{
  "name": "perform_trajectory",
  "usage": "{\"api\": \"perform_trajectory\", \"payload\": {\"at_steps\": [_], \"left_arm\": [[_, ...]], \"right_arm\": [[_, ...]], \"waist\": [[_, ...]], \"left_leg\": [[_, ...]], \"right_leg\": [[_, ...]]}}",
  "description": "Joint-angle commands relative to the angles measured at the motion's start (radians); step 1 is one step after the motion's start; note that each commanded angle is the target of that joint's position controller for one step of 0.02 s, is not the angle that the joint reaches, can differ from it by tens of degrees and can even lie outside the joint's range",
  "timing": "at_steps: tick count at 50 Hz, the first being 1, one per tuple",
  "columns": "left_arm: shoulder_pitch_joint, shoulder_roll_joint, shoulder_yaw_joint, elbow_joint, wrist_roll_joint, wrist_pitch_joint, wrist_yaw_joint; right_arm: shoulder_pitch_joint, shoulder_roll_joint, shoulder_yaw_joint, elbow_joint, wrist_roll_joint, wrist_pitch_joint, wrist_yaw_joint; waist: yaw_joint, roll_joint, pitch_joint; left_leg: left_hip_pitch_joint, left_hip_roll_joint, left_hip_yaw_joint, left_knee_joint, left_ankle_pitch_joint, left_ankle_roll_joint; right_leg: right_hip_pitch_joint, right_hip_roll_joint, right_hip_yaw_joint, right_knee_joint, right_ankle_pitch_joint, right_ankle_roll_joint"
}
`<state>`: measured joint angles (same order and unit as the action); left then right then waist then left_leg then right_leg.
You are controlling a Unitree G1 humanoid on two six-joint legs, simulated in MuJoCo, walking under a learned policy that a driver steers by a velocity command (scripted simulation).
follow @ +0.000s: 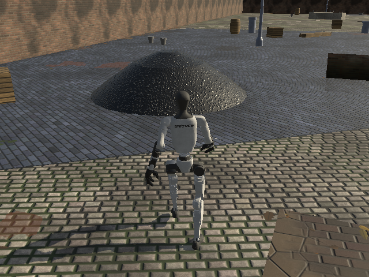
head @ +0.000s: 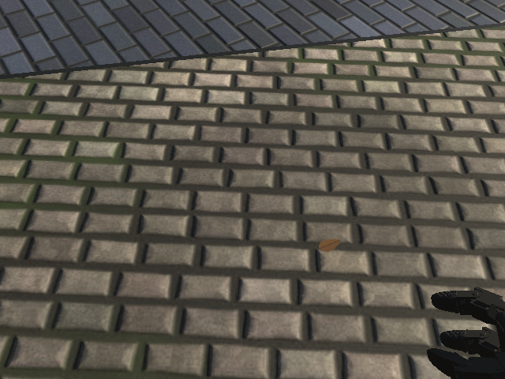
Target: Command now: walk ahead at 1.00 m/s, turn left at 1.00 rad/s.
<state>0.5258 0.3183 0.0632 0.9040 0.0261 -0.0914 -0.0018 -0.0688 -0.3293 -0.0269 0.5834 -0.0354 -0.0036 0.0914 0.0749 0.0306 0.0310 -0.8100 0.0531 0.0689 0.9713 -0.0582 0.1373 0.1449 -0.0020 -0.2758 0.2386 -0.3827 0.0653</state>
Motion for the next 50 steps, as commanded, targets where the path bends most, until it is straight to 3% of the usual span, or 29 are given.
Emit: {"api": "perform_trajectory", "payload": {"at_steps": [1, 3, 5, 6, 7, 8, 9, 10, 13, 17, 22, 24, 25, 26, 27, 28, 29, 30, 31, 35, 38, 41, 43, 45, 46, 47, 48, 49, 50], "left_arm": [[-0.084, 0.122, 0.010, -0.084, -0.003, -0.022, 0.010], [-0.079, 0.189, 0.026, -0.093, -0.004, 0.003, 0.027], [-0.173, 0.224, 0.036, -0.138, 0.001, 0.033, 0.030], [-0.186, 0.191, 0.035, -0.144, 0.011, 0.042, 0.017], [-0.173, 0.044, -0.001, -0.197, 0.034, 0.041, 0.005], [-0.173, 0.094, 0.000, -0.325, 0.000, 0.020, 0.003], [-0.262, 0.122, -0.007, -0.330, 0.005, -0.005, 0.003], [-0.284, 0.119, -0.012, -0.323, 0.003, -0.013, 0.004], [-0.250, 0.100, -0.020, -0.294, 0.047, 0.037, 0.006], [-0.470, 0.028, -0.048, -0.389, 0.028, 0.055, -0.013], [-0.531, 0.052, -0.044, -0.406, -0.003, 0.048, -0.010], [-0.380, 0.127, -0.013, -0.365, -0.005, 0.043, 0.009], [-0.185, 0.164, 0.009, -0.323, -0.008, 0.038, 0.023], [0.035, 0.231, 0.038, -0.277, 0.010, 0.034, 0.045], [0.041, 0.297, 0.048, -0.272, 0.059, 0.027, 0.045], [-0.087, 0.263, 0.055, -0.292, 0.041, 0.035, 0.033], [-0.198, 0.155, 0.033, -0.306, 0.033, 0.039, 0.030], [-0.229, 0.102, 0.020, -0.291, 0.030, 0.042, 0.024], [-0.208, 0.084, 0.014, -0.260, 0.032, 0.039, 0.022], [-0.135, 0.027, -0.003, -0.152, -0.001, 0.001, -0.005], [-0.175, 0.043, -0.003, -0.135, -0.001, -0.021, -0.009], [-0.130, 0.070, 0.001, -0.101, 0.001, -0.021, 0.001], [-0.092, 0.122, 0.009, -0.093, 0.001, -0.018, 0.011], [-0.088, 0.186, 0.024, -0.101, -0.002, 0.006, 0.026], [-0.121, 0.216, 0.032, -0.114, 0.002, 0.024, 0.032], [-0.179, 0.229, 0.037, -0.144, 0.003, 0.038, 0.030], [-0.195, 0.197, 0.036, -0.152, 0.011, 0.047, 0.018], [-0.185, 0.049, -0.001, -0.201, 0.033, 0.046, 0.004], [-0.180, 0.095, 0.000, -0.330, 0.001, 0.025, 0.001]], "right_arm": [[-0.038, 0.000, 0.014, -0.051, 0.001, -0.009, 0.014], [0.089, -0.043, -0.003, -0.009, 0.004, -0.011, -0.004], [0.473, -0.130, -0.052, 0.107, 0.007, -0.016, -0.034], [0.537, -0.169, -0.086, 0.152, 0.019, -0.014, -0.062], [0.444, -0.249, -0.102, 0.130, 0.036, -0.003, -0.080], [0.466, -0.304, -0.112, 0.083, 0.003, 0.012, -0.083], [0.481, -0.259, -0.113, 0.093, 0.006, 0.011, -0.094], [0.445, -0.214, -0.105, 0.115, 0.011, -0.001, -0.101], [0.369, -0.142, -0.072, 0.122, 0.024, -0.051, -0.113], [0.372, -0.137, -0.071, 0.134, 0.022, -0.086, -0.094], [0.445, -0.170, -0.090, 0.170, 0.040, -0.086, -0.079], [0.440, -0.213, -0.101, 0.175, 0.031, -0.080, -0.084], [0.387, -0.243, -0.106, 0.167, 0.026, -0.081, -0.080], [0.344, -0.169, -0.085, 0.143, 0.021, -0.093, -0.078], [0.443, 0.014, -0.039, 0.095, 0.058, -0.093, -0.084], [0.431, -0.056, -0.028, 0.080, 0.042, -0.085, -0.094], [0.350, -0.106, -0.039, 0.099, 0.016, -0.069, -0.091], [0.308, -0.110, -0.040, 0.101, 0.003, -0.057, -0.076], [0.262, -0.093, -0.039, 0.093, -0.004, -0.046, -0.059], [0.171, 0.007, -0.006, 0.012, -0.002, -0.003, -0.021], [0.080, 0.003, 0.004, -0.049, 0.001, 0.000, -0.008], [-0.013, -0.001, 0.013, -0.063, 0.006, 0.003, 0.010], [-0.032, 0.000, 0.016, -0.069, 0.003, -0.002, 0.012], [0.084, -0.046, -0.004, -0.024, 0.005, -0.005, -0.006], [0.248, -0.084, -0.023, 0.021, 0.006, -0.008, -0.017], [0.477, -0.130, -0.053, 0.094, 0.009, -0.012, -0.034], [0.552, -0.168, -0.086, 0.143, 0.021, -0.011, -0.062], [0.453, -0.243, -0.103, 0.122, 0.040, 0.001, -0.080], [0.462, -0.301, -0.112, 0.072, 0.007, 0.015, -0.083]], "waist": [[-0.092, -0.080, 0.094], [-0.175, -0.135, -0.001], [-0.347, -0.146, -0.174], [-0.338, -0.040, -0.179], [-0.203, 0.174, -0.125], [-0.183, 0.164, -0.352], [-0.196, -0.008, -0.258], [-0.148, -0.075, -0.093], [-0.022, -0.137, 0.012], [-0.054, -0.078, 0.079], [-0.117, -0.008, 0.011], [-0.043, -0.011, -0.103], [0.085, -0.018, -0.190], [0.180, -0.069, -0.302], [0.069, -0.378, -0.418], [0.023, -0.399, -0.389], [0.012, -0.244, -0.215], [-0.002, -0.123, -0.118], [-0.005, -0.075, -0.064], [-0.058, -0.107, 0.024], [-0.097, -0.121, 0.060], [-0.075, -0.065, 0.103], [-0.095, -0.085, 0.108], [-0.170, -0.133, 0.012], [-0.257, -0.147, -0.072], [-0.349, -0.145, -0.171], [-0.346, -0.038, -0.184], [-0.211, 0.184, -0.122], [-0.180, 0.178, -0.341]], "left_leg": [[0.248, -0.079, 0.121, -0.162, 0.049, 0.044], [0.398, -0.147, 0.138, -0.187, -0.039, 0.072], [0.827, -0.182, 0.056, -0.245, -0.115, 0.129], [1.029, -0.139, -0.062, -0.338, -0.159, 0.162], [1.068, 0.028, -0.371, -0.299, 0.010, 0.196], [1.306, 0.172, -0.810, -0.530, -0.170, 0.379], [1.209, 0.187, -0.880, -0.683, -0.290, 0.335], [1.032, 0.158, -0.809, -0.725, -0.257, 0.303], [0.662, 0.038, -0.587, -0.730, -0.015, 0.258], [0.407, -0.079, -0.472, -0.797, 0.032, 0.208], [0.553, -0.065, -0.485, -0.721, 0.321, 0.110], [0.655, -0.072, -0.485, -0.481, 0.575, 0.056], [0.594, -0.093, -0.461, -0.241, 0.586, 0.028], [0.447, -0.144, -0.404, 0.076, 0.379, 0.009], [0.163, -0.247, -0.297, 0.395, -0.483, -0.016], [0.049, -0.173, -0.233, 0.481, -0.381, -0.003], [0.027, -0.098, -0.201, 0.462, -0.268, -0.006], [0.041, -0.056, -0.174, 0.423, -0.219, -0.014], [0.057, -0.028, -0.168, 0.399, -0.216, -0.019], [0.000, 0.033, -0.145, 0.363, -0.180, -0.024], [0.027, 0.031, -0.096, 0.212, -0.037, -0.024], [0.113, -0.021, 0.039, -0.021, 0.036, 0.010], [0.214, -0.070, 0.122, -0.138, 0.009, 0.045], [0.368, -0.138, 0.140, -0.176, -0.056, 0.073], [0.542, -0.168, 0.121, -0.178, -0.095, 0.092], [0.805, -0.181, 0.059, -0.231, -0.123, 0.127], [1.022, -0.146, -0.056, -0.326, -0.162, 0.160], [1.056, 0.015, -0.356, -0.303, -0.035, 0.197], [1.289, 0.160, -0.809, -0.533, -0.212, 0.378]], "right_leg": [[-0.191, -0.205, -0.024, -0.066, 1.098, -0.065], [-0.108, -0.240, -0.023, 0.152, 1.441, -0.059], [-0.246, -0.275, 0.021, 0.636, 1.446, -0.084], [-0.466, -0.172, 0.029, 0.992, 0.712, -0.072], [-0.760, -0.025, 0.056, 1.360, -0.142, -0.050], [-0.997, 0.012, 0.283, 1.466, -0.138, -0.030], [-1.051, -0.044, 0.342, 1.366, -0.051, -0.034], [-1.035, -0.079, 0.342, 1.252, -0.004, -0.033], [-0.831, -0.142, 0.341, 1.046, -0.064, 0.015], [-0.677, -0.129, 0.288, 0.672, 0.179, 0.030], [-0.460, -0.035, 0.279, 0.363, 0.436, -0.026], [-0.282, 0.020, 0.287, 0.332, 0.298, -0.045], [-0.074, 0.008, 0.283, 0.321, 0.235, -0.053], [0.167, -0.125, 0.396, 0.339, 0.006, -0.076], [0.365, -0.453, 0.894, 0.175, -0.276, -0.148], [0.255, -0.476, 1.173, 0.024, -0.452, -0.181], [0.089, -0.418, 0.998, 0.015, -0.468, -0.180], [-0.033, -0.373, 0.824, 0.031, -0.300, -0.176], [-0.110, -0.329, 0.683, 0.023, -0.141, -0.157], [-0.214, -0.303, 0.385, -0.033, 0.215, -0.119], [-0.270, -0.256, 0.170, -0.081, 0.460, -0.100], [-0.238, -0.186, 0.014, -0.128, 0.654, -0.073], [-0.181, -0.218, -0.026, -0.050, 1.123, -0.059], [-0.100, -0.247, -0.024, 0.136, 1.423, -0.059], [-0.119, -0.270, -0.011, 0.341, 1.511, -0.070], [-0.228, -0.278, 0.019, 0.623, 1.457, -0.088], [-0.450, -0.181, 0.027, 0.979, 0.770, -0.074], [-0.746, -0.022, 0.049, 1.349, -0.126, -0.051], [-0.989, 0.018, 0.278, 1.461, -0.135, -0.032]]}}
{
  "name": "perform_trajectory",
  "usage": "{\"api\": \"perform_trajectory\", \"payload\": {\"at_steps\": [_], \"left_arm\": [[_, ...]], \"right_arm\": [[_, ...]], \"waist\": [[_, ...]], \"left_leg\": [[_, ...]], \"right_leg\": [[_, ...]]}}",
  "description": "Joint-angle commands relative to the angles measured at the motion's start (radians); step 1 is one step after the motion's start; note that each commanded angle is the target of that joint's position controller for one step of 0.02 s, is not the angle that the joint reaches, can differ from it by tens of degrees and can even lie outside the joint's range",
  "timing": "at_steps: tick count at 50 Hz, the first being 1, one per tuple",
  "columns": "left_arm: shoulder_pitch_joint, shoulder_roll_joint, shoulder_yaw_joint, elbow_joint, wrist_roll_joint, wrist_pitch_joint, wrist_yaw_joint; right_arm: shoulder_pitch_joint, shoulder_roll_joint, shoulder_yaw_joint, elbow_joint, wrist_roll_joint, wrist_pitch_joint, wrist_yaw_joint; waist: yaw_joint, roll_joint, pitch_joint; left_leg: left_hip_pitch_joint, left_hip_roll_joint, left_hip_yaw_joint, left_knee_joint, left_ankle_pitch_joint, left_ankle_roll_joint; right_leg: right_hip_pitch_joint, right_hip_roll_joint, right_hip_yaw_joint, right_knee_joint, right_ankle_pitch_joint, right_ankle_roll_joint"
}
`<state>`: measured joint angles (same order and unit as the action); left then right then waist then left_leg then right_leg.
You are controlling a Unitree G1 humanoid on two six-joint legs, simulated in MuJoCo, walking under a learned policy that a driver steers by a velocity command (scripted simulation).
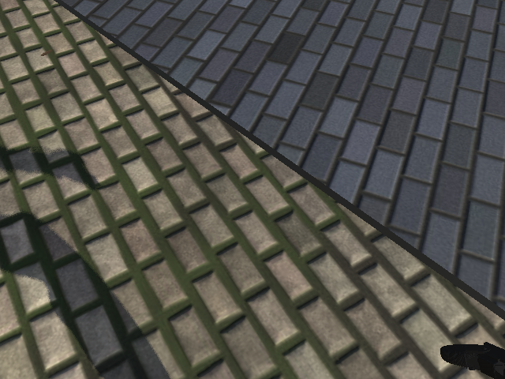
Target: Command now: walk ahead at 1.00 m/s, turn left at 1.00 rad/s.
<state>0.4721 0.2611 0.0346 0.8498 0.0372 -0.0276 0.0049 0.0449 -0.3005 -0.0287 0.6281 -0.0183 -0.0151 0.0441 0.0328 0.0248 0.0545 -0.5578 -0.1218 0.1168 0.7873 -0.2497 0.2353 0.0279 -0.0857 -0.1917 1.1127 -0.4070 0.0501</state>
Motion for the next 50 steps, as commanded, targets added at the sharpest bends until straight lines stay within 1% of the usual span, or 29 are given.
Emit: {"api": "perform_trajectory", "payload": {"at_steps": [1, 2, 5, 9, 12, 14, 15, 17, 18, 19, 20, 21, 22, 23, 24, 27, 30, 34, 37, 39, 40, 41, 42, 43, 44, 45, 46, 48, 50], "left_arm": [[-0.215, 0.181, 0.022, -0.282, -0.005, -0.064, -0.006], [-0.234, 0.178, 0.016, -0.275, -0.009, -0.074, -0.005], [-0.177, 0.147, 0.003, -0.229, 0.034, -0.024, -0.003], [-0.384, 0.063, -0.030, -0.307, 0.016, -0.015, -0.031], [-0.453, 0.053, -0.034, -0.310, -0.009, -0.025, -0.042], [-0.467, 0.077, -0.023, -0.296, -0.016, -0.017, -0.039], [-0.483, 0.089, -0.019, -0.316, -0.016, -0.023, -0.032], [-0.357, 0.158, 0.014, -0.284, -0.006, -0.031, -0.012], [-0.177, 0.194, 0.035, -0.227, -0.015, -0.031, 0.000], [0.054, 0.237, 0.056, -0.167, -0.009, -0.025, 0.019], [0.132, 0.347, 0.088, -0.149, 0.032, -0.030, 0.023], [0.085, 0.296, 0.081, -0.142, 0.014, -0.026, -0.005], [-0.056, 0.215, 0.069, -0.157, 0.007, -0.029, -0.012], [-0.099, 0.151, 0.056, -0.149, 0.001, -0.034, -0.019], [-0.103, 0.122, 0.047, -0.129, 0.007, -0.038, -0.019], [-0.065, 0.094, 0.029, -0.056, -0.007, -0.063, -0.020], [-0.073, 0.119, 0.032, -0.039, -0.014, -0.090, -0.027], [-0.028, 0.123, 0.025, -0.013, -0.037, -0.118, -0.031], [0.022, 0.164, 0.028, 0.007, -0.030, -0.111, -0.011], [0.032, 0.216, 0.038, 0.009, -0.012, -0.080, 0.018], [0.002, 0.243, 0.046, -0.001, -0.001, -0.057, 0.030], [-0.049, 0.258, 0.051, -0.022, 0.008, -0.039, 0.037], [-0.087, 0.258, 0.054, -0.040, 0.014, -0.035, 0.035], [-0.056, 0.116, 0.026, -0.116, 0.001, -0.053, 0.005], [-0.112, 0.147, 0.013, -0.190, -0.029, -0.069, 0.003], [-0.210, 0.151, 0.003, -0.208, -0.025, -0.085, 0.006], [-0.230, 0.142, -0.006, -0.210, -0.018, -0.095, 0.005], [-0.257, 0.132, -0.012, -0.218, 0.024, -0.065, 0.000], [-0.263, 0.122, -0.016, -0.231, 0.040, -0.026, -0.010]], "right_arm": [[0.368, -0.286, -0.111, 0.038, -0.009, 0.025, -0.046], [0.338, -0.242, -0.103, 0.061, -0.005, 0.013, -0.054], [0.258, -0.145, -0.061, 0.075, 0.003, -0.045, -0.069], [0.292, -0.119, -0.050, 0.118, 0.005, -0.088, -0.049], [0.356, -0.132, -0.055, 0.155, 0.029, -0.103, -0.032], [0.375, -0.152, -0.057, 0.177, 0.024, -0.102, -0.032], [0.405, -0.170, -0.058, 0.189, 0.020, -0.103, -0.036], [0.417, -0.208, -0.067, 0.212, 0.001, -0.095, -0.049], [0.368, -0.233, -0.073, 0.207, -0.018, -0.083, -0.055], [0.304, -0.204, -0.066, 0.196, -0.033, -0.080, -0.058], [0.420, -0.046, -0.029, 0.153, 0.012, -0.087, -0.051], [0.424, -0.059, -0.015, 0.148, 0.012, -0.102, -0.047], [0.330, -0.090, -0.019, 0.142, 0.007, -0.097, -0.053], [0.254, -0.100, -0.014, 0.131, -0.005, -0.092, -0.043], [0.201, -0.084, -0.010, 0.115, -0.014, -0.086, -0.032], [0.182, -0.016, 0.012, 0.080, -0.030, -0.054, -0.007], [0.048, -0.019, 0.026, 0.027, -0.019, -0.045, 0.006], [-0.100, 0.011, 0.044, -0.016, -0.009, -0.054, 0.037], [-0.108, -0.009, 0.038, -0.001, -0.011, -0.054, 0.035], [-0.012, -0.047, 0.025, 0.029, -0.013, -0.053, 0.023], [0.134, -0.082, 0.008, 0.071, -0.008, -0.054, 0.016], [0.349, -0.127, -0.018, 0.139, -0.002, -0.053, 0.006], [0.501, -0.173, -0.052, 0.184, -0.003, -0.044, -0.013], [0.400, -0.278, -0.089, 0.162, -0.010, -0.017, -0.036], [0.429, -0.306, -0.102, 0.137, -0.012, -0.008, -0.038], [0.427, -0.266, -0.103, 0.150, -0.006, -0.014, -0.050], [0.402, -0.211, -0.095, 0.181, 0.006, -0.021, -0.055], [0.343, -0.147, -0.072, 0.181, 0.008, -0.044, -0.063], [0.322, -0.132, -0.059, 0.173, 0.017, -0.064, -0.056]], "waist": [[-0.155, 0.011, -0.279], [-0.108, -0.061, -0.116], [0.022, -0.137, -0.018], [-0.019, -0.068, 0.059], [-0.078, -0.041, 0.033], [-0.095, -0.053, -0.014], [-0.098, 0.010, 0.006], [-0.021, 0.041, -0.078], [0.081, 0.045, -0.164], [0.205, 0.031, -0.243], [0.132, -0.277, -0.388], [0.100, -0.332, -0.442], [0.060, -0.197, -0.237], [0.049, -0.047, -0.146], [0.033, -0.001, -0.084], [-0.041, -0.052, 0.010], [-0.046, -0.066, 0.084], [-0.013, -0.054, 0.090], [-0.017, -0.084, 0.052], [-0.081, -0.159, -0.047], [-0.159, -0.184, -0.129], [-0.251, -0.182, -0.228], [-0.311, -0.134, -0.268], [-0.138, 0.217, -0.283], [-0.172, 0.144, -0.431], [-0.176, -0.017, -0.321], [-0.121, -0.086, -0.165], [-0.031, -0.115, -0.049], [0.012, -0.087, -0.009]], "left_leg": [[0.948, 0.357, -0.935, -0.503, -0.137, 0.238], [0.775, 0.332, -0.872, -0.546, -0.101, 0.207], [0.402, 0.233, -0.617, -0.550, 0.154, 0.148], [0.205, 0.120, -0.429, -0.644, 0.282, 0.087], [0.259, 0.128, -0.383, -0.697, 0.438, 0.034], [0.435, 0.141, -0.351, -0.682, 0.646, 0.005], [0.491, 0.175, -0.355, -0.604, 0.825, -0.009], [0.623, 0.215, -0.360, -0.382, 1.107, -0.052], [0.597, 0.208, -0.340, -0.184, 1.097, -0.066], [0.424, 0.174, -0.311, 0.112, 0.968, -0.078], [0.084, 0.010, -0.231, 0.620, 0.233, -0.133], [-0.076, -0.055, -0.285, 0.713, -0.169, -0.120], [-0.163, 0.045, -0.282, 0.708, -0.074, -0.110], [-0.151, 0.090, -0.261, 0.658, -0.021, -0.111], [-0.138, 0.116, -0.259, 0.606, -0.023, -0.110], [-0.137, 0.152, -0.263, 0.502, -0.057, -0.130], [-0.195, 0.165, -0.225, 0.303, 0.106, -0.147], [-0.008, 0.152, -0.055, -0.045, 0.397, -0.117], [0.019, 0.079, 0.028, -0.134, 0.390, -0.073], [0.108, 0.001, 0.066, -0.136, 0.247, -0.048], [0.250, -0.030, 0.058, -0.131, 0.169, -0.028], [0.459, -0.036, 0.021, -0.170, 0.137, 0.002], [0.675, 0.013, -0.095, -0.223, 0.057, 0.037], [0.965, 0.278, -0.570, -0.223, 0.111, 0.163], [1.113, 0.373, -0.919, -0.376, 0.018, 0.301], [1.031, 0.360, -0.881, -0.461, 0.036, 0.250], [0.834, 0.323, -0.792, -0.506, 0.072, 0.201], [0.559, 0.232, -0.655, -0.525, 0.193, 0.148], [0.383, 0.180, -0.587, -0.570, 0.179, 0.135]], "right_leg": [[-0.926, 0.046, 0.258, 0.492, -0.027, -0.020], [-0.913, 0.011, 0.259, 0.379, 0.021, -0.019], [-0.698, -0.068, 0.246, 0.174, -0.006, 0.016], [-0.589, -0.079, 0.176, -0.217, 0.248, 0.011], [-0.444, -0.020, 0.139, -0.434, 0.585, -0.045], [-0.438, 0.042, 0.108, -0.482, 0.577, -0.079], [-0.441, 0.050, 0.108, -0.525, 0.525, -0.100], [-0.327, 0.111, 0.121, -0.551, 0.365, -0.129], [-0.158, 0.125, 0.121, -0.561, 0.283, -0.136], [0.096, 0.052, 0.177, -0.517, 0.202, -0.158], [0.378, -0.246, 0.655, -0.569, -0.068, -0.284], [0.391, -0.300, 1.056, -0.796, -0.156, -0.316], [0.234, -0.278, 0.917, -0.820, -0.204, -0.313], [0.086, -0.249, 0.787, -0.834, -0.140, -0.306], [-0.024, -0.210, 0.686, -0.852, -0.074, -0.288], [-0.199, -0.155, 0.530, -0.944, -0.015, -0.259], [-0.255, -0.112, 0.298, -1.049, 0.200, -0.215], [-0.257, -0.068, 0.061, -1.143, 0.587, -0.149], [-0.018, -0.089, -0.016, -1.058, 1.075, -0.104], [0.119, -0.117, -0.032, -0.829, 1.478, -0.077], [0.119, -0.133, -0.036, -0.612, 1.574, -0.072], [0.062, -0.141, -0.030, -0.336, 1.552, -0.075], [-0.121, -0.093, -0.036, 0.008, 1.230, -0.079], [-0.607, 0.105, 0.000, 0.412, 0.032, -0.013], [-0.846, 0.143, 0.223, 0.581, -0.063, -0.012], [-0.904, 0.076, 0.281, 0.484, 0.008, -0.034], [-0.870, 0.030, 0.277, 0.338, 0.033, -0.046], [-0.749, -0.006, 0.275, 0.199, -0.004, -0.027], [-0.677, -0.028, 0.254, 0.054, -0.061, 0.001]]}}
Over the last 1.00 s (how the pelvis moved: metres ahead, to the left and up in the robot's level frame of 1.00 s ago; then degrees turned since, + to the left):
0.87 0.31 -0.03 59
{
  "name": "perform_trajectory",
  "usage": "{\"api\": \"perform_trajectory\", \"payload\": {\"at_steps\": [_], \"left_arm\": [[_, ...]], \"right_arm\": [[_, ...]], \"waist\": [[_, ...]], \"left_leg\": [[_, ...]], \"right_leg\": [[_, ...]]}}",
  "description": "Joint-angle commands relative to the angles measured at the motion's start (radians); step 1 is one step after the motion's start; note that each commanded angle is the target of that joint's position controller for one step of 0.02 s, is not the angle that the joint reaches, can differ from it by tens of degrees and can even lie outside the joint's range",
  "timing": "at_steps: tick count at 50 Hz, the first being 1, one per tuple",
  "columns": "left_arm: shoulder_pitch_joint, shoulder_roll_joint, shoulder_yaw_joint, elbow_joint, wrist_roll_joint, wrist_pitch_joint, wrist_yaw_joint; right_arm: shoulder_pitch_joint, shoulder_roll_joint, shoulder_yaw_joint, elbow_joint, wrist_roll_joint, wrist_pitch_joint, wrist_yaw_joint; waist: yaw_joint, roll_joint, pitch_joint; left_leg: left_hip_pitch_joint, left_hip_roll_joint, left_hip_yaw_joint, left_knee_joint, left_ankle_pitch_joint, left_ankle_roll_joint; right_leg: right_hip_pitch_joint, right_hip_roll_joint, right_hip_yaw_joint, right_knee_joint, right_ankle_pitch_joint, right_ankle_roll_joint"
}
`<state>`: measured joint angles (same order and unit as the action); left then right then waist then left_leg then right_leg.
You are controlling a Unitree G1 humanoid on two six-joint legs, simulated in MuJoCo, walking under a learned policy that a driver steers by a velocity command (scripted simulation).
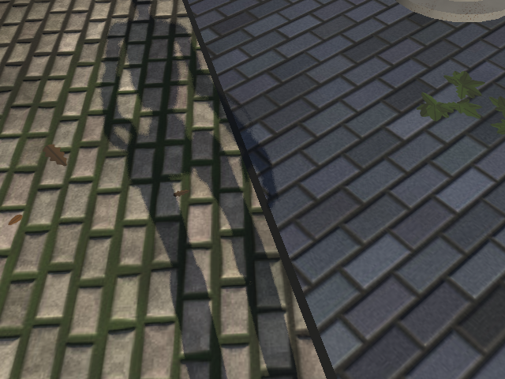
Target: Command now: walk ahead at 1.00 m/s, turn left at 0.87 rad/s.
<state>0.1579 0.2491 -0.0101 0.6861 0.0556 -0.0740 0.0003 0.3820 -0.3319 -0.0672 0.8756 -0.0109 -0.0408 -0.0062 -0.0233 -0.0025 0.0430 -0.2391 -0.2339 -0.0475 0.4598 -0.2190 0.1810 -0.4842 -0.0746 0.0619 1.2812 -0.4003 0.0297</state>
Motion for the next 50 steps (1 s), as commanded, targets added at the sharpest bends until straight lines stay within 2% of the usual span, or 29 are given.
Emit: {"api": "perform_trajectory", "payload": {"at_steps": [1, 4, 8, 10, 11, 12, 13, 14, 15, 16, 17, 19, 21, 24, 26, 28, 30, 32, 33, 34, 35, 36, 37, 38, 39, 40, 42, 46, 50], "left_arm": [[-0.014, 0.123, 0.022, -0.100, 0.020, 0.027, -0.011], [-0.167, 0.084, 0.001, -0.171, -0.009, 0.020, -0.026], [-0.193, 0.123, 0.015, -0.182, -0.026, 0.016, -0.015], [-0.057, 0.191, 0.045, -0.145, -0.026, 0.010, 0.005], [0.121, 0.224, 0.065, -0.104, -0.027, 0.004, 0.019], [0.339, 0.291, 0.094, -0.061, -0.012, 0.000, 0.040], [0.412, 0.357, 0.111, -0.041, 0.029, -0.001, 0.048], [0.303, 0.360, 0.123, -0.052, 0.014, 0.006, 0.033], [0.186, 0.233, 0.102, -0.074, 0.007, 0.011, 0.027], [0.153, 0.167, 0.087, -0.059, 0.003, 0.013, 0.021], [0.163, 0.148, 0.082, -0.033, 0.008, 0.012, 0.019], [0.223, 0.110, 0.070, 0.042, -0.005, -0.002, 0.010], [0.253, 0.071, 0.062, 0.094, -0.033, -0.019, -0.006], [0.190, 0.106, 0.066, 0.099, -0.034, -0.043, -0.009], [0.192, 0.123, 0.070, 0.115, -0.032, -0.043, -0.001], [0.232, 0.175, 0.077, 0.127, -0.031, -0.044, 0.005], [0.262, 0.239, 0.093, 0.123, -0.034, -0.025, 0.018], [0.195, 0.300, 0.108, 0.092, -0.030, 0.007, 0.026], [0.160, 0.290, 0.109, 0.072, -0.024, 0.019, 0.022], [0.141, 0.201, 0.096, 0.053, -0.012, 0.025, 0.005], [0.226, 0.162, 0.076, -0.078, -0.027, 0.007, 0.003], [0.134, 0.198, 0.069, -0.105, -0.029, -0.020, 0.001], [0.102, 0.195, 0.062, -0.100, -0.031, -0.033, 0.001], [0.069, 0.184, 0.057, -0.099, -0.021, -0.030, 0.004], [0.083, 0.176, 0.052, -0.086, 0.001, -0.013, 0.007], [0.117, 0.177, 0.051, -0.073, 0.015, 0.012, 0.005], [0.058, 0.155, 0.046, -0.098, 0.017, 0.040, -0.001], [-0.148, 0.087, 0.019, -0.178, -0.017, 0.035, -0.019], [-0.186, 0.125, 0.030, -0.191, -0.031, 0.030, -0.012]], "right_arm": [[-0.026, -0.120, -0.024, -0.083, 0.008, -0.047, -0.001], [-0.036, -0.139, -0.037, -0.090, 0.005, -0.058, 0.010], [0.036, -0.170, -0.054, -0.066, 0.021, -0.054, 0.019], [0.039, -0.209, -0.063, -0.061, 0.012, -0.048, 0.012], [-0.007, -0.238, -0.068, -0.069, 0.007, -0.049, 0.015], [-0.052, -0.180, -0.052, -0.090, 0.000, -0.059, 0.017], [-0.018, -0.001, -0.008, -0.139, 0.024, -0.063, 0.009], [0.034, -0.056, 0.003, -0.172, 0.029, -0.055, 0.001], [-0.057, -0.108, -0.004, -0.145, 0.001, -0.037, -0.003], [-0.118, -0.104, -0.004, -0.146, -0.014, -0.026, 0.011], [-0.164, -0.087, -0.003, -0.152, -0.021, -0.015, 0.026], [-0.205, -0.019, 0.013, -0.194, -0.024, 0.012, 0.054], [-0.289, 0.026, 0.029, -0.246, -0.026, 0.030, 0.067], [-0.369, 0.022, 0.045, -0.322, -0.024, 0.033, 0.087], [-0.425, 0.007, 0.048, -0.329, -0.019, 0.036, 0.102], [-0.466, 0.011, 0.055, -0.345, -0.023, 0.032, 0.110], [-0.386, -0.028, 0.040, -0.308, -0.021, 0.029, 0.096], [-0.054, -0.102, 0.000, -0.213, -0.018, 0.025, 0.073], [0.133, -0.149, -0.034, -0.142, -0.014, 0.025, 0.050], [0.054, -0.212, -0.069, -0.140, 0.024, 0.041, 0.021], [-0.037, -0.319, -0.076, -0.211, -0.020, 0.055, 0.022], [0.030, -0.283, -0.078, -0.223, -0.025, 0.060, 0.005], [0.008, -0.226, -0.069, -0.185, -0.017, 0.048, -0.004], [-0.013, -0.189, -0.059, -0.164, -0.010, 0.027, -0.009], [-0.051, -0.174, -0.050, -0.168, -0.010, 0.008, -0.016], [-0.078, -0.148, -0.036, -0.169, -0.006, -0.007, -0.017], [-0.078, -0.128, -0.026, -0.164, 0.002, -0.030, -0.005], [-0.058, -0.142, -0.039, -0.150, 0.003, -0.049, 0.015], [0.007, -0.165, -0.052, -0.120, 0.015, -0.044, 0.017]], "waist": [[0.063, -0.043, 0.039], [0.022, 0.005, 0.072], [-0.031, 0.029, 0.010], [0.033, 0.022, -0.101], [0.146, 0.020, -0.187], [0.247, -0.008, -0.298], [0.200, -0.281, -0.400], [0.114, -0.407, -0.450], [0.111, -0.223, -0.270], [0.107, -0.094, -0.149], [0.099, -0.040, -0.092], [0.063, -0.084, -0.027], [0.047, -0.071, 0.003], [-0.007, -0.107, 0.045], [0.000, -0.044, 0.070], [-0.008, -0.042, 0.100], [-0.057, -0.085, 0.020], [-0.223, -0.115, -0.147], [-0.284, -0.061, -0.222], [-0.196, 0.178, -0.151], [-0.059, 0.249, -0.307], [-0.118, 0.085, -0.339], [-0.073, -0.006, -0.153], [-0.022, -0.059, -0.052], [0.026, -0.080, -0.019], [0.067, -0.082, -0.002], [0.077, -0.069, 0.030], [0.015, -0.018, 0.053], [-0.029, 0.021, 0.003]], "left_leg": [[-0.027, 0.268, -0.403, -0.280, 0.146, 0.189], [-0.186, 0.203, -0.340, -0.327, 0.264, 0.127], [-0.021, 0.230, -0.361, -0.244, 0.500, 0.050], [0.087, 0.223, -0.358, 0.006, 0.762, 0.001], [0.034, 0.202, -0.340, 0.237, 0.761, -0.025], [-0.109, 0.158, -0.294, 0.531, 0.583, -0.041], [-0.378, 0.059, -0.181, 0.868, -0.281, -0.057], [-0.503, 0.109, -0.118, 0.991, -0.239, -0.051], [-0.541, 0.195, -0.084, 0.987, -0.125, -0.052], [-0.532, 0.234, -0.057, 0.945, -0.065, -0.060], [-0.521, 0.260, -0.046, 0.920, -0.060, -0.066], [-0.524, 0.300, -0.038, 0.901, -0.075, -0.069], [-0.571, 0.317, -0.016, 0.876, -0.051, -0.060], [-0.540, 0.329, 0.023, 0.696, 0.102, -0.060], [-0.462, 0.285, 0.120, 0.531, 0.184, -0.043], [-0.351, 0.246, 0.210, 0.378, 0.192, -0.009], [-0.216, 0.168, 0.249, 0.338, 0.146, 0.017], [0.140, 0.117, 0.200, 0.321, 0.075, 0.060], [0.417, 0.117, 0.118, 0.234, 0.035, 0.092], [0.508, 0.220, -0.088, 0.156, -0.026, 0.119], [0.724, 0.447, -0.637, 0.020, 0.016, 0.313], [0.695, 0.488, -0.798, -0.150, -0.169, 0.330], [0.519, 0.472, -0.754, -0.216, -0.174, 0.288], [0.347, 0.422, -0.661, -0.221, -0.075, 0.253], [0.221, 0.369, -0.567, -0.211, 0.031, 0.228], [0.113, 0.337, -0.498, -0.219, 0.084, 0.218], [-0.050, 0.277, -0.423, -0.257, 0.098, 0.204], [-0.175, 0.193, -0.348, -0.292, 0.233, 0.128], [0.008, 0.230, -0.389, -0.201, 0.459, 0.062]], "right_leg": [[-0.137, -0.044, -0.025, -0.215, -0.042, 0.032], [0.037, -0.011, -0.071, -0.506, 0.335, 0.042], [0.187, 0.050, -0.071, -0.702, 0.482, 0.003], [0.346, 0.101, -0.066, -0.737, 0.347, -0.019], [0.542, 0.084, -0.059, -0.747, 0.292, -0.028], [0.781, -0.039, 0.040, -0.707, 0.090, -0.051], [0.983, -0.354, 0.457, -0.822, -0.176, -0.107], [0.933, -0.431, 0.836, -0.978, -0.286, -0.170], [0.772, -0.366, 0.673, -0.999, -0.345, -0.163], [0.635, -0.314, 0.486, -0.994, -0.208, -0.156], [0.554, -0.276, 0.358, -1.003, -0.059, -0.139], [0.458, -0.246, 0.183, -1.029, 0.130, -0.118], [0.446, -0.207, 0.014, -1.060, 0.339, -0.076], [0.370, -0.197, -0.165, -1.117, 0.545, -0.069], [0.369, -0.122, -0.292, -1.166, 0.620, -0.052], [0.389, -0.147, -0.350, -1.130, 0.988, -0.042], [0.485, -0.163, -0.359, -0.979, 1.333, -0.037], [0.434, -0.204, -0.329, -0.562, 1.474, -0.055], [0.259, -0.175, -0.314, -0.234, 1.204, -0.047], [-0.017, 0.039, -0.310, 0.173, 0.097, -0.016], [-0.338, 0.097, -0.139, 0.426, -0.123, 0.020], [-0.407, 0.064, 0.003, 0.384, -0.049, 0.015], [-0.419, 0.013, 0.015, 0.254, -0.004, 0.008], [-0.355, -0.021, 0.014, 0.143, -0.001, 0.013], [-0.275, -0.040, 0.017, 0.078, -0.021, 0.023], [-0.207, -0.055, 0.014, 0.015, -0.041, 0.038], [-0.132, -0.071, -0.011, -0.152, -0.058, 0.060], [0.033, -0.024, -0.054, -0.501, 0.383, 0.052], [0.151, 0.041, -0.048, -0.699, 0.453, 0.011]]}}
Over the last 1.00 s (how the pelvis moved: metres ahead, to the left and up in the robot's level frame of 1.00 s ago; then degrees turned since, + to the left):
0.95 0.14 0.04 32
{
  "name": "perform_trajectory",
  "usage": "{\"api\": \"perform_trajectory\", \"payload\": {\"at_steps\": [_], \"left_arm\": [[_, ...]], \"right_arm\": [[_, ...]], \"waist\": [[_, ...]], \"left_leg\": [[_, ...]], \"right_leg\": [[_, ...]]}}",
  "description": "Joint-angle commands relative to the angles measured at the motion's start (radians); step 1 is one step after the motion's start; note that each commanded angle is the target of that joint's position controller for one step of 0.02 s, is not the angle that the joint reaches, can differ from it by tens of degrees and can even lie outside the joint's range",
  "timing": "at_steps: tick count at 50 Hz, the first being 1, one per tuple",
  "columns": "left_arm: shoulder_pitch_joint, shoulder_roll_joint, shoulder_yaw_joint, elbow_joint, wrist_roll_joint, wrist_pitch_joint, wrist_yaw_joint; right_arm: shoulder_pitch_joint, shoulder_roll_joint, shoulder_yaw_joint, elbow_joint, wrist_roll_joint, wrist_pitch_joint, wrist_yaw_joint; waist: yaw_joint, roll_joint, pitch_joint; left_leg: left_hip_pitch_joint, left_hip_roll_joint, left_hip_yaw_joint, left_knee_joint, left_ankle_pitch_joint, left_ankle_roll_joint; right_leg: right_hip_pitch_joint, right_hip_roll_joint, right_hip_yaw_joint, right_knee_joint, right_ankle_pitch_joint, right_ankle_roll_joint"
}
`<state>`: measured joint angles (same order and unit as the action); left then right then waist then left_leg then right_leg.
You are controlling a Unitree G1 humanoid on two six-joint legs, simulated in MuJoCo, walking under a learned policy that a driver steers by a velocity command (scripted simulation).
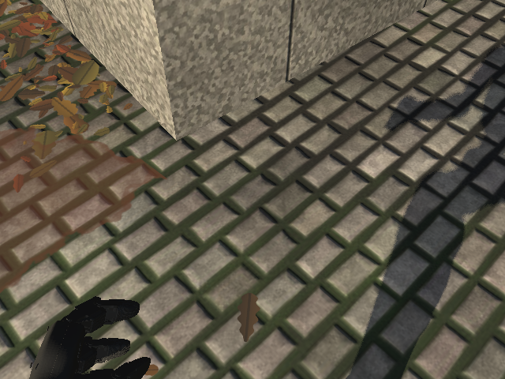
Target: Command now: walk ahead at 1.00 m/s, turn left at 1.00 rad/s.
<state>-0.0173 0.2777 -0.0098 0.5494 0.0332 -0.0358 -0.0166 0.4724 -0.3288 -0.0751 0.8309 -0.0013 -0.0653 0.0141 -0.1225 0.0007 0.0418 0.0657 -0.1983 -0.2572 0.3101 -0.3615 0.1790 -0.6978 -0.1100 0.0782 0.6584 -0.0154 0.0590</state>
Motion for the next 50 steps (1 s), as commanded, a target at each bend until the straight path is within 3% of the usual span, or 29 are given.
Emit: {"api": "perform_trajectory", "payload": {"at_steps": [1, 2, 3, 4, 5, 6, 7, 8, 13, 16, 20, 22, 24, 25, 26, 27, 28, 29, 30, 31, 33, 37, 40, 43, 44, 46, 47, 48, 50], "left_arm": [[0.036, 0.123, 0.040, -0.041, -0.009, -0.010, 0.012], [0.141, 0.168, 0.060, -0.013, -0.011, -0.015, 0.023], [0.334, 0.204, 0.081, 0.029, -0.013, -0.020, 0.038], [0.554, 0.273, 0.109, 0.069, 0.007, -0.025, 0.061], [0.557, 0.339, 0.119, 0.073, 0.053, -0.030, 0.061], [0.441, 0.301, 0.128, 0.059, 0.033, -0.020, 0.051], [0.341, 0.193, 0.106, 0.048, 0.024, -0.016, 0.047], [0.316, 0.142, 0.094, 0.066, 0.023, -0.014, 0.041], [0.402, 0.071, 0.071, 0.202, -0.009, -0.054, 0.011], [0.352, 0.088, 0.071, 0.217, -0.007, -0.075, 0.008], [0.425, 0.142, 0.080, 0.260, -0.005, -0.075, 0.021], [0.462, 0.199, 0.090, 0.259, -0.009, -0.061, 0.033], [0.414, 0.268, 0.108, 0.237, -0.005, -0.031, 0.044], [0.360, 0.273, 0.111, 0.208, -0.004, -0.017, 0.042], [0.361, 0.240, 0.108, 0.204, 0.009, -0.008, 0.032], [0.372, 0.086, 0.069, 0.151, 0.031, -0.011, 0.019], [0.365, 0.138, 0.071, 0.022, -0.001, -0.033, 0.017], [0.268, 0.167, 0.065, 0.013, 0.001, -0.056, 0.015], [0.252, 0.167, 0.060, 0.020, -0.003, -0.064, 0.016], [0.238, 0.157, 0.056, 0.029, 0.012, -0.057, 0.021], [0.285, 0.143, 0.051, 0.046, 0.039, -0.017, 0.020], [0.074, 0.063, 0.026, -0.033, 0.025, 0.003, -0.004], [0.005, 0.060, 0.021, -0.048, -0.003, -0.003, -0.003], [0.022, 0.111, 0.036, -0.051, -0.013, -0.004, 0.012], [0.095, 0.147, 0.052, -0.028, -0.013, -0.006, 0.023], [0.486, 0.239, 0.101, 0.062, -0.006, -0.017, 0.053], [0.643, 0.306, 0.124, 0.100, 0.034, -0.024, 0.069], [0.506, 0.346, 0.133, 0.081, 0.039, -0.023, 0.051], [0.318, 0.154, 0.101, 0.063, 0.020, -0.014, 0.039]], "right_arm": [[-0.084, -0.183, -0.048, -0.073, 0.003, -0.016, -0.008], [-0.091, -0.212, -0.053, -0.071, -0.004, -0.014, -0.008], [-0.141, -0.241, -0.058, -0.078, -0.007, -0.016, -0.003], [-0.177, -0.160, -0.036, -0.102, -0.010, -0.029, -0.001], [-0.072, 0.017, 0.010, -0.147, 0.029, -0.029, -0.008], [-0.102, -0.061, 0.019, -0.157, 0.008, -0.020, -0.018], [-0.195, -0.113, 0.007, -0.143, -0.018, -0.004, -0.014], [-0.240, -0.115, 0.005, -0.142, -0.031, 0.006, 0.001], [-0.375, 0.005, 0.041, -0.236, -0.037, 0.059, 0.057], [-0.464, -0.002, 0.051, -0.298, -0.033, 0.063, 0.070], [-0.588, 0.001, 0.064, -0.326, -0.034, 0.060, 0.094], [-0.535, -0.023, 0.053, -0.299, -0.030, 0.058, 0.084], [-0.283, -0.086, 0.022, -0.227, -0.026, 0.055, 0.061], [-0.062, -0.134, -0.007, -0.156, -0.026, 0.052, 0.043], [-0.013, -0.176, -0.038, -0.114, -0.021, 0.054, 0.016], [-0.109, -0.248, -0.051, -0.138, -0.003, 0.064, -0.003], [-0.095, -0.306, -0.061, -0.186, -0.033, 0.077, -0.007], [-0.069, -0.268, -0.065, -0.174, -0.031, 0.074, -0.016], [-0.104, -0.223, -0.056, -0.153, -0.027, 0.061, -0.022], [-0.124, -0.201, -0.050, -0.134, -0.020, 0.043, -0.027], [-0.162, -0.152, -0.025, -0.134, -0.013, 0.010, -0.030], [-0.163, -0.138, -0.020, -0.114, -0.012, -0.023, -0.013], [-0.108, -0.156, -0.033, -0.086, 0.002, -0.028, -0.002], [-0.083, -0.181, -0.042, -0.067, 0.009, -0.024, -0.005], [-0.077, -0.199, -0.047, -0.062, 0.004, -0.023, -0.005], [-0.178, -0.219, -0.049, -0.084, -0.013, -0.028, 0.001], [-0.181, -0.049, -0.007, -0.123, -0.005, -0.038, -0.004], [-0.084, -0.026, 0.018, -0.182, 0.030, -0.033, -0.011], [-0.195, -0.106, 0.011, -0.132, -0.021, -0.002, -0.010]], "waist": [[0.090, 0.020, -0.032], [0.144, 0.014, -0.110], [0.268, 0.005, -0.199], [0.359, -0.051, -0.317], [0.249, -0.352, -0.438], [0.219, -0.358, -0.401], [0.213, -0.204, -0.226], [0.201, -0.085, -0.130], [0.140, -0.078, 0.014], [0.096, -0.090, 0.054], [0.115, -0.037, 0.115], [0.077, -0.083, 0.046], [-0.064, -0.128, -0.094], [-0.152, -0.119, -0.186], [-0.138, -0.012, -0.192], [-0.006, 0.206, -0.135], [0.018, 0.203, -0.351], [-0.002, 0.040, -0.267], [0.048, -0.031, -0.105], [0.100, -0.081, -0.036], [0.173, -0.100, -0.003], [0.144, -0.039, 0.075], [0.088, 0.010, 0.040], [0.088, 0.022, -0.017], [0.118, 0.021, -0.081], [0.347, 0.015, -0.266], [0.362, -0.198, -0.374], [0.217, -0.455, -0.451], [0.201, -0.142, -0.162]], "left_leg": [[-0.241, 0.192, -0.184, 0.032, 0.733, 0.039], [-0.203, 0.185, -0.175, 0.186, 0.859, 0.013], [-0.270, 0.159, -0.147, 0.422, 0.869, -0.014], [-0.422, 0.108, -0.085, 0.740, 0.650, -0.031], [-0.717, 0.004, 0.032, 1.047, -0.189, -0.060], [-0.834, 0.086, 0.097, 1.131, -0.077, -0.047], [-0.854, 0.158, 0.126, 1.109, 0.031, -0.049], [-0.840, 0.197, 0.152, 1.069, 0.079, -0.056], [-0.885, 0.285, 0.180, 1.016, 0.116, -0.067], [-0.852, 0.286, 0.222, 0.866, 0.259, -0.069], [-0.701, 0.218, 0.403, 0.541, 0.340, -0.012], [-0.581, 0.139, 0.462, 0.495, 0.294, 0.017], [-0.317, 0.083, 0.438, 0.487, 0.193, 0.051], [-0.060, 0.070, 0.382, 0.427, 0.162, 0.085], [0.146, 0.103, 0.268, 0.344, 0.084, 0.112], [0.178, 0.278, -0.051, 0.365, 0.229, 0.149], [0.410, 0.420, -0.506, 0.123, 0.049, 0.328], [0.308, 0.439, -0.568, -0.030, -0.052, 0.287], [0.134, 0.411, -0.501, -0.070, -0.003, 0.256], [-0.001, 0.363, -0.415, -0.069, 0.122, 0.232], [-0.204, 0.294, -0.276, -0.064, 0.279, 0.213], [-0.457, 0.173, -0.146, -0.128, 0.345, 0.162], [-0.408, 0.170, -0.140, -0.127, 0.526, 0.107], [-0.264, 0.185, -0.163, -0.010, 0.746, 0.047], [-0.215, 0.184, -0.162, 0.111, 0.901, 0.020], [-0.356, 0.140, -0.114, 0.597, 0.868, -0.028], [-0.597, 0.042, -0.011, 0.978, 0.164, -0.038], [-0.782, 0.030, 0.078, 1.122, -0.125, -0.051], [-0.820, 0.185, 0.136, 1.094, 0.063, -0.050]], "right_leg": [[0.430, 0.104, -0.060, -0.108, 0.014, -0.027], [0.548, 0.132, -0.061, -0.106, -0.080, -0.038], [0.763, 0.117, -0.063, -0.117, -0.140, -0.049], [1.009, -0.033, 0.067, -0.099, -0.395, -0.076], [1.220, -0.363, 0.580, -0.265, -0.658, -0.157], [1.108, -0.373, 0.827, -0.394, -0.832, -0.190], [0.945, -0.308, 0.640, -0.400, -0.828, -0.182], [0.825, -0.262, 0.462, -0.387, -0.648, -0.174], [0.639, -0.199, 0.036, -0.459, -0.152, -0.120], [0.568, -0.154, -0.178, -0.513, 0.069, -0.099], [0.612, -0.099, -0.359, -0.546, 0.434, -0.072], [0.714, -0.118, -0.377, -0.407, 0.915, -0.060], [0.723, -0.163, -0.359, -0.070, 1.139, -0.071], [0.608, -0.171, -0.331, 0.209, 1.071, -0.084], [0.382, -0.077, -0.325, 0.560, 0.364, -0.071], [0.089, 0.075, -0.300, 0.929, -0.504, -0.047], [-0.157, 0.120, -0.074, 1.035, -0.504, -0.026], [-0.192, 0.068, -0.011, 0.933, -0.403, -0.032], [-0.172, 0.034, -0.012, 0.817, -0.350, -0.031], [-0.113, 0.010, -0.016, 0.754, -0.369, -0.018], [0.019, -0.025, -0.013, 0.626, -0.417, 0.015], [0.164, -0.010, -0.077, 0.249, -0.207, 0.031], [0.288, 0.041, -0.085, 0.045, 0.070, 0.003], [0.419, 0.100, -0.074, -0.088, 0.043, -0.025], [0.514, 0.127, -0.075, -0.087, -0.018, -0.036], [0.930, 0.067, -0.039, -0.072, -0.201, -0.066], [1.162, -0.192, 0.252, -0.130, -0.569, -0.111], [1.163, -0.379, 0.798, -0.366, -0.696, -0.174], [0.857, -0.284, 0.540, -0.385, -0.738, -0.190]]}}
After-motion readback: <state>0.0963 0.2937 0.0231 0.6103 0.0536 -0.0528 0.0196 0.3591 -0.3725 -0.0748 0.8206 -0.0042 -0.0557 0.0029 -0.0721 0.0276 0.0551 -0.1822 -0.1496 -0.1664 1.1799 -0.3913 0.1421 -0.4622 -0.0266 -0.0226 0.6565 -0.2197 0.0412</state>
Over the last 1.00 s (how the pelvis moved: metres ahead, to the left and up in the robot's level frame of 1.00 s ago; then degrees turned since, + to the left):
0.88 0.24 0.00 54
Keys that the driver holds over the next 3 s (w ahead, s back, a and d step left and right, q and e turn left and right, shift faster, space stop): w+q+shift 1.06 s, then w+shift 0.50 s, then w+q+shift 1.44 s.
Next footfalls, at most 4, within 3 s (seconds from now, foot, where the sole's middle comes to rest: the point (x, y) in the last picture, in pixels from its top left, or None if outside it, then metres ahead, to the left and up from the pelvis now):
0.08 right None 0.28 -0.18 -0.77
0.52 left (183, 322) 0.62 0.14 -0.77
0.92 right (128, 199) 1.05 0.30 -0.77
1.36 left None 1.03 0.77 -0.77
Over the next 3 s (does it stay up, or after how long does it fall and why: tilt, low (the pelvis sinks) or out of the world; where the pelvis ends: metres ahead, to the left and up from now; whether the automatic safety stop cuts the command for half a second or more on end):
stays up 0.87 2.07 -0.01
